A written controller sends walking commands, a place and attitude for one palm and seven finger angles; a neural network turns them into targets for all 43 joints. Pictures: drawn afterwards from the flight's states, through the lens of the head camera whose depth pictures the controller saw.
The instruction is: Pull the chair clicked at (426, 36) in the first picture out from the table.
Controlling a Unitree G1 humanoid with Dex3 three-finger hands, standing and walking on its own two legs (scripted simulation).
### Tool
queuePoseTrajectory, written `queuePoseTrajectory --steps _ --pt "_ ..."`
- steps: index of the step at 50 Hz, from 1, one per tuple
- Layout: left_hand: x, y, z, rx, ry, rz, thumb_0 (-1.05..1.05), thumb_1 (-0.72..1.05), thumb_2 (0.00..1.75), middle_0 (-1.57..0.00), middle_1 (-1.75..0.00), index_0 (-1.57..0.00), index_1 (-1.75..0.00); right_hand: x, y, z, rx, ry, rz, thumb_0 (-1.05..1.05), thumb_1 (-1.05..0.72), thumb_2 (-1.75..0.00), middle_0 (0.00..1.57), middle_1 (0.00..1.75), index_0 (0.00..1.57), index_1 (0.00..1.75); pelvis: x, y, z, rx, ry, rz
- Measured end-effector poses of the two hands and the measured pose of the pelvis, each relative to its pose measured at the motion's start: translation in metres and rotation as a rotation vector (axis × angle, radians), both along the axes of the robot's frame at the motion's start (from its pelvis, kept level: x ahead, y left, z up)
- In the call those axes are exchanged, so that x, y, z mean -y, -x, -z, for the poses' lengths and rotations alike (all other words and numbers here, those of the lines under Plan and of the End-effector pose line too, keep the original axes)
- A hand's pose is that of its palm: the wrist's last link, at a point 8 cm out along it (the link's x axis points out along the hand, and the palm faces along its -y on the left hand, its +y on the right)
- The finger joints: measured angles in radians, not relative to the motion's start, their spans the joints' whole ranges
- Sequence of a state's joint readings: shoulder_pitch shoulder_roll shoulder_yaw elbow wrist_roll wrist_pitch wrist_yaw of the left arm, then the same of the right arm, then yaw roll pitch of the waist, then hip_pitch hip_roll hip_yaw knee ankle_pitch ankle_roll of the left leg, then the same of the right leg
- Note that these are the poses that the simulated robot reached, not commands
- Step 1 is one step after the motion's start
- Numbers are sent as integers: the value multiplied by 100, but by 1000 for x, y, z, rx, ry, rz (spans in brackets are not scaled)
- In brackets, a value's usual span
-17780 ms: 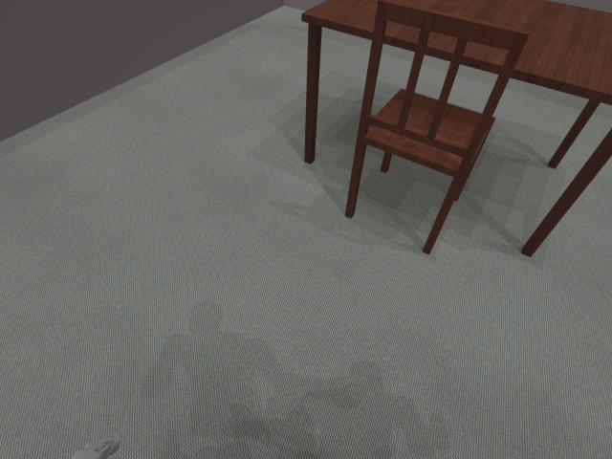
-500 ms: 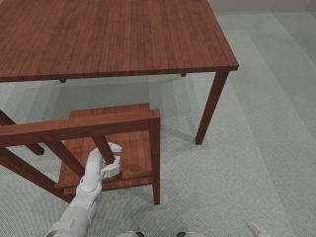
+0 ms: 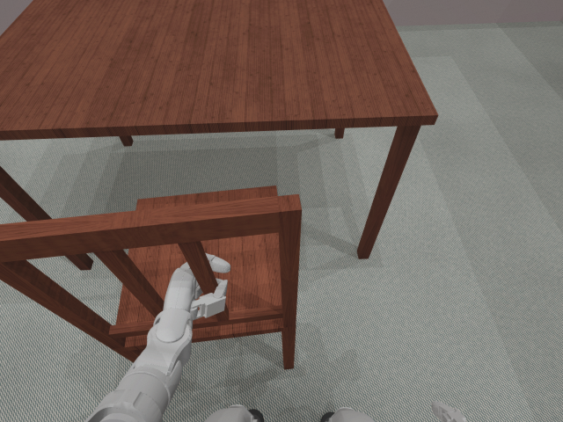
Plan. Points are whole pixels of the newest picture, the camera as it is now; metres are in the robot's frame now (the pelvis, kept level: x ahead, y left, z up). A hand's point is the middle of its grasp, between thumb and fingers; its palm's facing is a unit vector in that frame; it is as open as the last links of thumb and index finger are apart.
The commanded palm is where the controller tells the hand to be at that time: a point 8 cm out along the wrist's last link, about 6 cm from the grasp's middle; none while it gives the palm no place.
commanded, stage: step backward, pulling the chair out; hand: left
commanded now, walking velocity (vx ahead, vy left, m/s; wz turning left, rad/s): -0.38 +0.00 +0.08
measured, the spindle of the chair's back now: (144, 292) +0.32 +0.25 -0.07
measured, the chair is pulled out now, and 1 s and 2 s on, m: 0.18 0.20 0.36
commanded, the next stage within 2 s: none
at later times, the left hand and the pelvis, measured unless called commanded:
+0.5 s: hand (218, 297) +0.31 +0.12 -0.06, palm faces +0.01 -0.98 -0.19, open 5.5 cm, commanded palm +0.29 +0.17 -0.06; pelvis -0.01 -0.01 +0.00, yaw +1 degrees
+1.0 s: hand (216, 306) +0.29 +0.12 -0.06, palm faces -0.02 -0.99 -0.17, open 5.4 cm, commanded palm +0.26 +0.17 -0.06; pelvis -0.04 +0.01 +0.00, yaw +3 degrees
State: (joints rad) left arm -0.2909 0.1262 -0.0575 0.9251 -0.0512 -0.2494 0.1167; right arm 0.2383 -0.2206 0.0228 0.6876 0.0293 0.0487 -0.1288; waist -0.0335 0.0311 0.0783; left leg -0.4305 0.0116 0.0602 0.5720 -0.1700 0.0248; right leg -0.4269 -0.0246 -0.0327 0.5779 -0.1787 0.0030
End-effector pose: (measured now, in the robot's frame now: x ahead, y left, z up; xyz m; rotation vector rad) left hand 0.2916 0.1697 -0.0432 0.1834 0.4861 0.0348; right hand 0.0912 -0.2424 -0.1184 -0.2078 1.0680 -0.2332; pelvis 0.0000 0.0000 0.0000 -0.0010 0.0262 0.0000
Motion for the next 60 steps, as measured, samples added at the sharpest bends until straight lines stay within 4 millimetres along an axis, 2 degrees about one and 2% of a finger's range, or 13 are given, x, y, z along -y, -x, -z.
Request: queuePoseTrajectory --steps 6,16,24,29,35,42,46,51,54,57,60 --pt "1 0 0 -1 -1 -21 2 65 79 -32 -115 -49 -145 4 -10 0 27 -6 -7 1 -90 -90 20 30 21 30 4 1 0 2 9 -11" --pt "-1 -1 0 5 1 25 1 66 77 -30 -118 -49 -145 10 -10 -12 13 60 -13 1 -91 -90 20 30 20 30 -4 -1 -2 8 8 -13" --pt "0 0 0 8 -5 -9 2 64 80 -31 -119 -49 -145 5 -15 -2 39 5 -26 1 -90 -90 20 30 20 30 9 8 4 18 5 -19" --pt "1 0 -1 -10 10 -37 3 64 80 -30 -118 -49 -145 6 -8 -4 12 10 -29 1 -90 -90 20 30 21 30 4 9 -1 7 -6 -38" --pt "-2 0 0 -2 18 26 3 66 77 -26 -123 -49 -145 5 1 -6 -34 66 -40 1 -91 -90 20 30 20 30 -11 15 0 -7 1 -57" --pt "-2 5 0 -2 13 28 3 66 77 -27 -122 -49 -145 -11 1 -3 -16 -5 -43 1 -91 -90 20 30 20 30 -4 20 -2 -6 4 -18" --pt "-2 9 0 -1 9 3 3 65 79 -29 -121 -49 -145 -11 4 0 0 -31 -24 1 -90 -90 20 30 21 30 1 27 -1 -8 16 -30" --pt "-3 16 0 0 19 11 3 66 78 -28 -121 -49 -145 -4 14 -3 -1 27 -27 1 -90 -90 20 30 21 30 -10 39 1 -23 29 -54" --pt "-5 25 0 4 30 29 3 67 77 -25 -122 -49 -145 -3 23 -11 -19 63 -25 1 -91 -90 20 30 21 30 -14 48 -2 -14 8 -39" --pt "-8 35 -1 -6 35 38 4 68 76 -23 -121 -49 -145 -5 29 -18 -22 66 -34 1 -91 -90 20 30 20 30 -15 50 -6 -26 11 -25" --pt "-10 45 -1 -8 34 34 4 68 77 -24 -120 -49 -145 -9 34 -16 -31 32 -51 1 -91 -90 20 30 20 30 -10 52 -9 -37 23 -23"
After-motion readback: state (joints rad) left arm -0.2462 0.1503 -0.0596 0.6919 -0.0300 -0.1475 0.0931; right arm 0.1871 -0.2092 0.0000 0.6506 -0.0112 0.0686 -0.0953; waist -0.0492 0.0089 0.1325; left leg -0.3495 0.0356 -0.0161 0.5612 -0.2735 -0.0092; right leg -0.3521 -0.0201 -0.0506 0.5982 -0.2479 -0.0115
